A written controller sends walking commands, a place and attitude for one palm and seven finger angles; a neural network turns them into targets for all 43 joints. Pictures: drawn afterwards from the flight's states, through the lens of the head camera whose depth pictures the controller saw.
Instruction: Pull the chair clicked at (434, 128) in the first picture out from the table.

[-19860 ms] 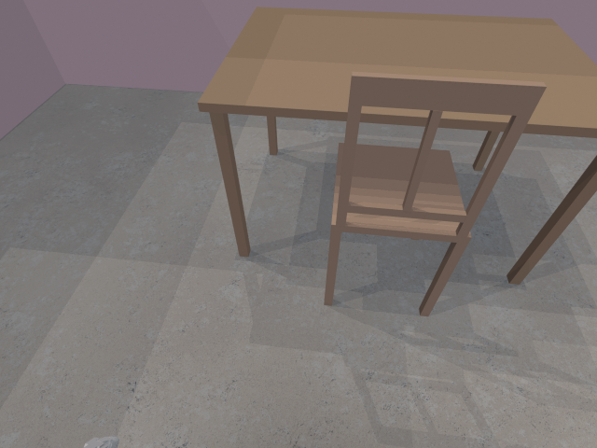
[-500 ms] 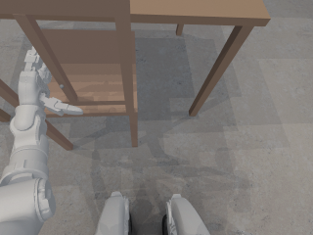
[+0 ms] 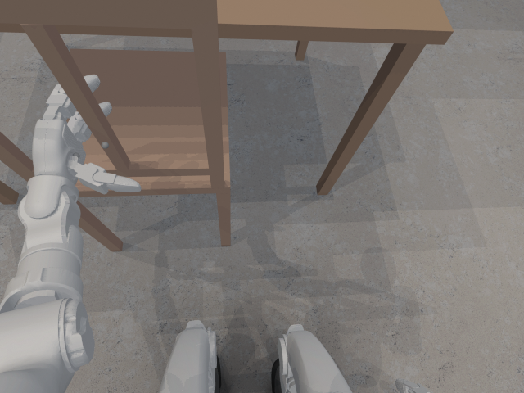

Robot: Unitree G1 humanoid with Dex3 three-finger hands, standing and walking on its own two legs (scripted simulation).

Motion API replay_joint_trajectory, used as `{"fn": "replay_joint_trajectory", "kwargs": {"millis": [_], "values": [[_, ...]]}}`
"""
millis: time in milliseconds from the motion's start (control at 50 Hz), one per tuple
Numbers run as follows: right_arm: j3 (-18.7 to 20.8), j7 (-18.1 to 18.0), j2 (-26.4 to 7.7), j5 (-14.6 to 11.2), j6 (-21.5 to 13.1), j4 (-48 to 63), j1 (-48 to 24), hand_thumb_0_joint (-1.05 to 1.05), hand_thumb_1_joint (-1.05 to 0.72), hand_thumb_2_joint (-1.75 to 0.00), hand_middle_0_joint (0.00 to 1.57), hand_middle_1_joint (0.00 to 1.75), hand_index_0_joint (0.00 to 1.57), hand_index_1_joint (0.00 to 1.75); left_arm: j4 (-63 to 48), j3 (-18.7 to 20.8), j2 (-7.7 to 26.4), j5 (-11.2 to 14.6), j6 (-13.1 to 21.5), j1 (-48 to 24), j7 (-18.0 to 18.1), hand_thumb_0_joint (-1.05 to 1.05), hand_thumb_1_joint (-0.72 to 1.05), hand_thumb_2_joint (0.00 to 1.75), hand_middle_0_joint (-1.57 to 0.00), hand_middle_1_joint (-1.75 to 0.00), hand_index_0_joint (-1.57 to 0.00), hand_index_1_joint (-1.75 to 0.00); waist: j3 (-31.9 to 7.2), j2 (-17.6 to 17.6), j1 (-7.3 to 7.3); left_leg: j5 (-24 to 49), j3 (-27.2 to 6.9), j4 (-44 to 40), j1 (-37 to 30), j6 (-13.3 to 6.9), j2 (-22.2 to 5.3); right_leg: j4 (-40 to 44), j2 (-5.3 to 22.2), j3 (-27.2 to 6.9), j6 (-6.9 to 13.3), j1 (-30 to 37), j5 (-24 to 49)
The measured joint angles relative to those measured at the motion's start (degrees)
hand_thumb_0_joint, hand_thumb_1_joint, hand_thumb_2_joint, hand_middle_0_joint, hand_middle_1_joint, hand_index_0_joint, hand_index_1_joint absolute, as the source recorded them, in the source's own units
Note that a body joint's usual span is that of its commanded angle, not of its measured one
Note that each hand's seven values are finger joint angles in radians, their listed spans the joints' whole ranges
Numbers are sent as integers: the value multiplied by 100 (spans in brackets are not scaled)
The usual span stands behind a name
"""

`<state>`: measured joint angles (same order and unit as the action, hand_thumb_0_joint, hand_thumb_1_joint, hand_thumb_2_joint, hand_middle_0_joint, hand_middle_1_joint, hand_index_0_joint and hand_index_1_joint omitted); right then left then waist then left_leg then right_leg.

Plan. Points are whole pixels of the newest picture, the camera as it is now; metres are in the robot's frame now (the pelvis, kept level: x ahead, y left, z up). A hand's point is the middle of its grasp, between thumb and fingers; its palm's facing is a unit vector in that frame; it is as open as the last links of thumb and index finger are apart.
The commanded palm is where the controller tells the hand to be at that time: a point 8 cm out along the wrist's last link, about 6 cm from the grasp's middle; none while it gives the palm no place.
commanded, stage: hook a spindle and tug to test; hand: left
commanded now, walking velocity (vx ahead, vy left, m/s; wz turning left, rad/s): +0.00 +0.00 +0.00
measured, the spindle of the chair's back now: (92, 113) +0.51 +0.23 +0.05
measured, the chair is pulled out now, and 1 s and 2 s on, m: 0.00 0.01 0.12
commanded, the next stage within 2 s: step backward, pulling the chair out in 1.14 s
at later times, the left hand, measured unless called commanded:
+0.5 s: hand (107, 137) +0.48 +0.21 +0.04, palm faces +0.04 -1.00 -0.03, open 6.0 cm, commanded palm +0.44 +0.25 +0.03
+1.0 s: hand (109, 147) +0.46 +0.21 +0.04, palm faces +0.06 -1.00 -0.03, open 5.5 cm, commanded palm +0.41 +0.25 +0.03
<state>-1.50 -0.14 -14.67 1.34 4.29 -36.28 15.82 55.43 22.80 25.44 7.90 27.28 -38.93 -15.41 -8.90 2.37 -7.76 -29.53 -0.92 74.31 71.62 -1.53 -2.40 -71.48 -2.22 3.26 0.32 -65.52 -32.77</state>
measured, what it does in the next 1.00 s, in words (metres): stands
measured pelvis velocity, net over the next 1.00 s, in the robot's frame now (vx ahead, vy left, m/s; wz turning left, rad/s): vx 0.04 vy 0.01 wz -0.02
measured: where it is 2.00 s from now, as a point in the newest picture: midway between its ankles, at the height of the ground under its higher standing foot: outside the picture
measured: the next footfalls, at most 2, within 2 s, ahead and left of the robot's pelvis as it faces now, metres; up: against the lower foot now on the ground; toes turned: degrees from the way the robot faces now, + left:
none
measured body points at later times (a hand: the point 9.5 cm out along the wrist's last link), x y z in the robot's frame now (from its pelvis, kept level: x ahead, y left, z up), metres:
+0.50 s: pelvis +0.01 +0.00 +0.00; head +0.16 +0.02 +0.43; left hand +0.47 +0.26 +0.04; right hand +0.05 -0.26 -0.11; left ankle +0.04 +0.10 -0.62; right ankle +0.01 -0.12 -0.62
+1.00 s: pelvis +0.04 +0.01 +0.02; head +0.18 +0.02 +0.45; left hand +0.45 +0.26 +0.04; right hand +0.11 -0.26 -0.10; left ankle +0.04 +0.10 -0.62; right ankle +0.01 -0.12 -0.62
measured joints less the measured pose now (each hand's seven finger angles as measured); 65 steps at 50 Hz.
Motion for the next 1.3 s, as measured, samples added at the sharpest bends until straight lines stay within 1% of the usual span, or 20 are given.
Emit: {"fn": "replay_joint_trajectory", "kwargs": {"millis": [60, 120, 200, 260, 380, 500, 560, 620, 700, 780, 1000, 1160, 1260, 1280, 1300], "values": [[4, 1, 3, 0, 2, 1, -2, 0, -91, -90, 21, 30, 21, 30, -39, 2, -16, 5, 12, 34, 5, -2, -45, 33, -29, -77, -28, -77, 1, 1, 1, -2, 8, -9, -22, 0, -5, 8, -4, -9, -1, 17, 1], [-12, 3, -1, -6, 2, 2, 0, 0, -91, -90, 21, 30, 21, 30, 52, 1, 0, 1, 9, -9, 21, -2, -36, 36, -33, -93, -33, -93, -8, -4, -5, -4, 10, -7, -23, -1, -5, 2, -4, -11, -1, 15, -2], [-12, 1, -6, 0, -5, 12, -6, 0, -91, -90, 21, 30, 21, 30, 122, 28, 63, -14, -18, -104, 38, -1, -20, 43, -38, -113, -39, -114, -3, 2, -40, -14, 2, 23, 20, 1, -9, -20, -10, -4, 2, -23, -9], [-9, 5, -9, 0, 6, 24, -2, 0, -91, -90, 21, 30, 21, 30, 108, 51, 92, -1, -35, -123, 33, -1, -6, 49, -41, -125, -42, -125, 9, 1, -57, -23, 15, 28, 29, -3, -18, -24, -17, -18, -2, -38, -10], [0, 25, -10, -8, 39, 56, 39, 0, -91, -90, 21, 30, 21, 30, -44, 101, 93, 30, -89, -34, 19, -1, 26, 63, -42, -136, -44, -136, 14, 11, -84, -42, 55, -12, 3, -16, -33, 21, -30, -61, -18, -28, -7], [19, 56, 9, -12, 60, 72, 91, 0, -91, -90, 21, 30, 21, 30, -280, 79, 18, 58, -160, 139, 80, 0, 59, 77, -42, -139, -44, -140, -2, 14, -74, -59, 90, -88, -72, -27, -32, 98, -29, -98, -34, 36, -11], [30, 75, 22, -11, 67, 84, 97, 0, -91, -90, 21, 30, 21, 30, -411, 57, -30, 74, -193, 251, 129, 0, 71, 82, -41, -139, -43, -140, -7, 16, -68, -67, 104, -134, -129, -31, -33, 150, -30, -113, -40, 89, -10], [37, 98, 37, -19, 73, 109, 95, 0, -91, -90, 21, 30, 21, 30, -526, 46, -107, 129, -209, 366, 176, 1, 73, 82, -40, -139, -40, -141, -24, 7, -65, -76, 127, -189, -196, -36, -35, 205, -32, -137, -46, 148, -10], [44, 128, 49, -16, 79, 163, 80, 0, -91, -90, 21, 30, 21, 30, -685, 38, -155, 132, -241, 516, 216, 1, 74, 81, -39, -139, -39, -143, -46, -4, -68, -94, 145, -239, -266, -37, -39, 258, -35, -157, -50, 210, -18], [78, 169, 57, -32, 76, 230, 60, 0, -91, -90, 21, 30, 21, 30, -954, -28, -222, 210, -295, 774, 302, 1, 75, 80, -38, -139, -38, -144, -61, 5, -60, -112, 176, -317, -365, -40, -44, 340, -40, -190, -57, 298, -21], [154, 246, 72, -52, 0, 319, 17, 0, -91, -90, 21, 30, 21, 30, -1688, -224, -484, 347, -329, 1509, 408, 1, 76, 78, -36, -137, -35, -145, -114, 6, 40, -157, 213, -506, -616, -33, -27, 522, -28, -232, -60, 531, -45], [180, 235, 72, -53, -122, 296, -63, 0, -91, -90, 21, 30, 21, 30, -1985, -368, -666, 384, -207, 1904, 398, 1, 76, 79, -36, -137, -35, -145, -145, -3, 141, -192, 194, -546, -730, -21, 4, 545, -3, -217, -50, 647, -93], [173, 185, 58, -38, -175, 239, -160, 0, -91, -90, 21, 30, 21, 30, -1882, -395, -689, 356, -127, 1824, 325, 1, 75, 80, -38, -137, -36, -144, -143, -14, 193, -204, 157, -469, -688, -7, 28, 453, 17, -181, -40, 619, -142], [173, 123, 76, -94, -100, 239, -204, 0, -91, -90, 21, 30, 21, 30, -1914, -424, -687, 212, -254, 1756, 470, 1, 73, 81, -38, -136, -35, -144, -18, -44, 206, -201, 164, -504, -819, -15, 48, 477, 35, -186, -38, 748, -160], [179, 28, 96, -162, -2, 255, -242, 0, -91, -90, 21, 30, 21, 30, -1960, -535, -677, -10, -506, 1684, 715, 1, 73, 81, -38, -135, -36, -144, 171, -42, 229, 56, 157, -666, -1067, -27, 68, 583, 55, -182, -89, 992, -119]]}}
